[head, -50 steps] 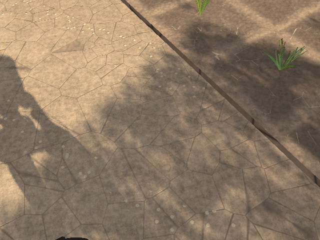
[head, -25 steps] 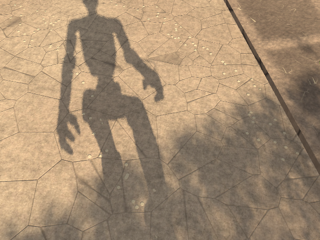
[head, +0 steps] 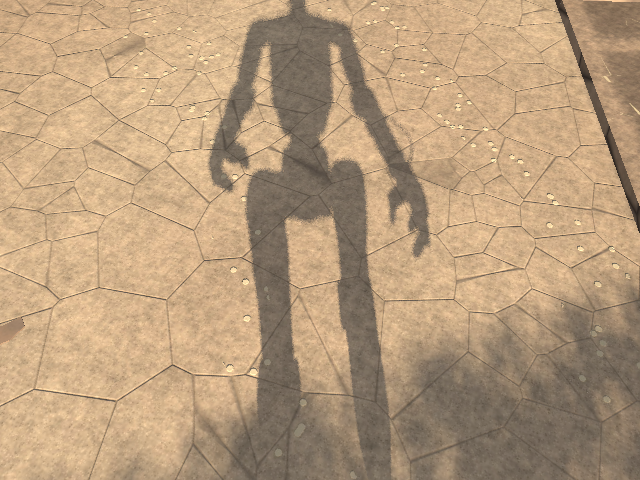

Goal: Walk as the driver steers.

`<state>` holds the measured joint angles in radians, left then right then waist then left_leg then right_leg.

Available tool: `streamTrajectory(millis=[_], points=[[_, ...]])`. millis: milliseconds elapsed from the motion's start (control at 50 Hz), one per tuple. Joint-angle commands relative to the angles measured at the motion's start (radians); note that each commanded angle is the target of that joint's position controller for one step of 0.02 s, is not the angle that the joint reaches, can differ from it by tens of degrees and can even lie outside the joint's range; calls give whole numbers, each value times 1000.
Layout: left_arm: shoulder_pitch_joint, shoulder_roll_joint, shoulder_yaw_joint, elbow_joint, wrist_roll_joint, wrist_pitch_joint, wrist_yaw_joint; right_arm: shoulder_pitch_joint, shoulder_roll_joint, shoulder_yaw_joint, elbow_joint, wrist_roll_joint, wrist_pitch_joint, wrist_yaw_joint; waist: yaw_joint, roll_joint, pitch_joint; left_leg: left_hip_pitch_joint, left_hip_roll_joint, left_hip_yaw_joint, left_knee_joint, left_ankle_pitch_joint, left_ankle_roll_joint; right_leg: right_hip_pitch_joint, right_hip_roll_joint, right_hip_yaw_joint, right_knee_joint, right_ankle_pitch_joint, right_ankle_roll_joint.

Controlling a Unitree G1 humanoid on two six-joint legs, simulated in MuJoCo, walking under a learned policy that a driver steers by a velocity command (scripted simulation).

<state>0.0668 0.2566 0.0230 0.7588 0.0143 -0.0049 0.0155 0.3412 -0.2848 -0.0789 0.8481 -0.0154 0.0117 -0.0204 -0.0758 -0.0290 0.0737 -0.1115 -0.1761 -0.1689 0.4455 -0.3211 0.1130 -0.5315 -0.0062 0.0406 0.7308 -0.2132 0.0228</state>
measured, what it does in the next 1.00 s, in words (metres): steps on the spot: right foot, then left foot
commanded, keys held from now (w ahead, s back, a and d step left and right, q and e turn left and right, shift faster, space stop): q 0.26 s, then e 0.74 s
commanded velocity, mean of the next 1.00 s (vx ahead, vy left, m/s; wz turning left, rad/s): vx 0.02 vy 0.00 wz -0.02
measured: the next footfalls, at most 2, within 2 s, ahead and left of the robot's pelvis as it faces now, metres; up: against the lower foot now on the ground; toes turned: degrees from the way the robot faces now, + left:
right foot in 0.06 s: +0.15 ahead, -0.11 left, +0.00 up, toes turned +6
left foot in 0.46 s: +0.05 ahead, +0.10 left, +0.00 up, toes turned +8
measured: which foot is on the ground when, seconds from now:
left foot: down 0.00-0.06, up 0.08-0.44, down 0.46-0.82, up 0.84-1.00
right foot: up 0.00-0.04, down 0.06-0.46, up 0.48-0.80, down 0.82-1.00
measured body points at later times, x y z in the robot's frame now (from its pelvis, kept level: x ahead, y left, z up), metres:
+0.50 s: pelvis +0.03 -0.01 +0.00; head +0.04 +0.01 +0.45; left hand +0.06 +0.27 -0.13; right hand +0.21 -0.23 -0.11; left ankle +0.01 +0.10 -0.74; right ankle +0.11 -0.11 -0.73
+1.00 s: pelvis +0.00 -0.04 +0.01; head +0.03 -0.07 +0.46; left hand +0.13 +0.24 -0.09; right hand +0.09 -0.33 -0.13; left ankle +0.00 +0.11 -0.66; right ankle -0.01 -0.11 -0.73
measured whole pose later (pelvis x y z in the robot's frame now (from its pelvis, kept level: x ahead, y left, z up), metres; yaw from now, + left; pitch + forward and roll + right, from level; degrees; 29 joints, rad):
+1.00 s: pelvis +0.00 -0.04 +0.01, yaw -7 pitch +0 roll +2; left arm 0.25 0.29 0.06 0.75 0.00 0.05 0.00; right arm 0.16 -0.30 -0.06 0.80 -0.02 0.05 -0.02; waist 0.00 0.04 0.07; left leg -0.47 0.00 -0.01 1.04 -0.40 -0.03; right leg -0.20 0.07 0.05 0.44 -0.23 -0.08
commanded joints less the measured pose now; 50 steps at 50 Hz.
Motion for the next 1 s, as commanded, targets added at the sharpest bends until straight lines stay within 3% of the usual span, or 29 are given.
streamTrajectory(millis=[20,40,60,80,100,120,140,160,200,320,400,420,440,460,480,500,540,580,620,680,740,800,820,840,860,880,900,940,1000], points=[[66,131,30,-54,-6,-26,14,-33,-167,-39,-71,-1,-1,-4,68,128,-94,66,260,-225,108,910,38,130,38,9,-170,-25,-36],[138,139,33,-40,3,-36,20,-80,-167,-38,-85,12,-6,-1,120,116,-107,5,213,-221,180,858,-1,274,33,14,-307,92,-54],[225,200,47,-37,14,-47,32,-89,-126,-24,-120,30,-16,3,147,-5,-199,-103,153,-160,373,624,-50,492,-155,163,-354,366,-105],[175,268,52,-71,1,-31,36,47,-56,-14,-127,36,-11,-2,62,-213,-278,-311,-47,17,613,-316,-82,655,-445,454,-328,891,-249],[236,209,43,-54,-23,-11,25,109,-136,-31,-88,-13,7,-11,57,-128,-306,-318,10,43,744,-411,-86,586,-467,476,-293,997,-303],[182,174,36,-71,-18,-1,28,100,-139,-34,-76,-13,22,-8,39,-112,-270,-350,44,51,827,-335,-99,542,-447,433,-317,791,-329],[111,119,22,-89,-15,8,29,23,-150,-34,-77,-16,35,2,47,-54,-170,-367,84,69,818,-253,-117,438,-356,307,-376,561,-290],[61,107,16,-101,-4,14,31,-21,-146,-36,-91,-9,47,16,40,-87,-123,-362,104,75,788,-190,-135,381,-282,214,-411,404,-242],[58,132,23,-94,14,14,31,-27,-125,-27,-99,8,59,38,44,-135,-98,-335,102,108,752,-131,-161,330,-218,95,-427,394,-222],[126,156,37,-60,13,4,12,-96,-67,7,-132,0,68,47,73,-128,-135,-254,121,128,483,-142,-141,326,-248,64,-436,267,-246],[114,151,30,-37,13,16,-18,-83,-43,34,-102,0,62,33,67,-155,-127,-71,125,183,135,-60,-102,262,-216,89,-424,151,-221],[110,145,24,-30,3,21,-25,-41,-31,41,-77,-7,53,27,40,-133,-117,38,127,195,-30,63,-88,205,-197,86,-401,140,-188],[156,140,25,-13,2,21,-31,-44,-58,42,-73,-15,41,20,41,-84,-99,115,160,143,-149,142,-73,138,-175,85,-388,97,-127],[195,84,13,-24,1,14,-44,-45,-124,37,-84,-35,27,10,65,100,-124,156,379,-92,-251,45,-44,93,-102,25,-257,-37,-62],[199,64,9,-42,-14,19,-35,-159,-212,16,-108,-19,25,2,98,286,-63,-121,519,-186,-272,32,49,150,12,-61,-193,-242,-32],[156,130,28,-29,-12,34,-31,-208,-171,19,-116,-25,16,-1,76,227,-23,-230,479,-119,-257,-26,74,239,-4,-14,-48,-248,-34],[181,150,52,-13,-18,44,-31,-240,-132,29,-117,-21,9,-11,96,208,12,-177,425,-27,-224,173,72,136,37,-24,140,-239,-45],[243,133,59,13,0,47,-27,-211,-110,33,-110,-2,3,-22,101,183,-42,-46,421,45,-146,509,89,80,37,-28,249,-267,-33],[233,105,56,6,1,48,-25,-177,-97,31,-101,2,4,-25,86,150,-82,49,434,76,-100,624,100,53,21,-38,243,-281,-15],[182,79,47,-21,-7,60,-34,-166,-103,22,-93,-6,8,-23,55,185,-93,71,439,99,-75,567,94,97,10,-68,111,-278,-7],[179,87,49,-40,-15,65,-41,-168,-134,5,-88,-9,12,-13,50,206,-109,52,462,99,-43,565,90,174,19,-101,0,-273,-23],[236,80,48,-32,-11,50,-39,-195,-153,-8,-85,-1,17,-9,107,158,-117,-37,439,158,68,444,15,333,38,-122,-278,-57,-59],[243,130,60,-34,4,36,-32,-168,-135,-8,-81,-4,16,-5,110,35,-110,-144,385,217,204,256,-55,417,-27,27,-408,35,-83],[251,299,98,-57,8,24,-28,-175,-48,15,-141,-7,20,-2,86,-263,-91,-422,199,316,434,-200,-145,504,-327,441,-435,427,-193],[341,307,108,-31,1,24,-30,-269,-69,17,-157,-13,35,-18,163,-192,-90,-460,162,180,583,-335,-138,455,-382,469,-426,575,-317],[312,256,96,-31,-3,28,-27,-254,-80,14,-148,-3,40,-16,130,-105,-66,-469,185,137,655,-273,-133,439,-331,390,-416,519,-329],[233,212,85,-44,-9,35,-21,-235,-89,10,-130,7,36,-9,96,-64,-34,-467,202,122,651,-179,-128,412,-261,317,-424,417,-293],[148,175,74,-70,-16,43,-12,-201,-115,1,-111,-9,27,0,70,-90,-50,-459,200,130,634,-74,-137,432,-175,251,-421,407,-244],[185,186,78,-66,-18,40,-16,-181,-99,4,-110,-7,29,10,81,-58,-101,-452,184,133,614,-42,-157,476,-160,252,-407,430,-246]])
